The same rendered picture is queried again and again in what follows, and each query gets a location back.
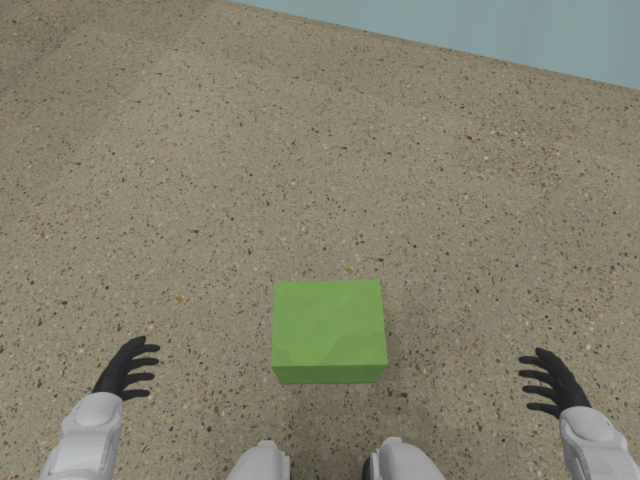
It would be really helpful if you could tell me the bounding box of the right robot forearm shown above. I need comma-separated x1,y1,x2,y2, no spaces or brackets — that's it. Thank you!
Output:
559,406,640,480

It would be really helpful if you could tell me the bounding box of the robot shin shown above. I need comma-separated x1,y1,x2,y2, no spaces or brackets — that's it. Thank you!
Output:
379,437,403,448
257,440,278,448

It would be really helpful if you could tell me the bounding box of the carton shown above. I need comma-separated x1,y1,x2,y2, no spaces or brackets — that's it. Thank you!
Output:
271,280,388,385

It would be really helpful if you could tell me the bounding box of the robot left hand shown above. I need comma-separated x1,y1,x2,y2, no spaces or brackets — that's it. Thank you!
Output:
91,336,160,402

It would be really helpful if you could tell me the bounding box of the robot right shin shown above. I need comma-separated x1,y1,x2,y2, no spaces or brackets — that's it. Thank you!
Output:
379,437,403,448

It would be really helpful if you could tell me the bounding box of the robot left shin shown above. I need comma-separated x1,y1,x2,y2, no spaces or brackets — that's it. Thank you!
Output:
257,440,278,448

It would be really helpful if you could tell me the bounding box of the robot right hand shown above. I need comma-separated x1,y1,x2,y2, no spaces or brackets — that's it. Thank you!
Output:
518,347,592,420

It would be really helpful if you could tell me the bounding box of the left robot forearm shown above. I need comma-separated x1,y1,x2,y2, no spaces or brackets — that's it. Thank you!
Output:
38,392,124,480

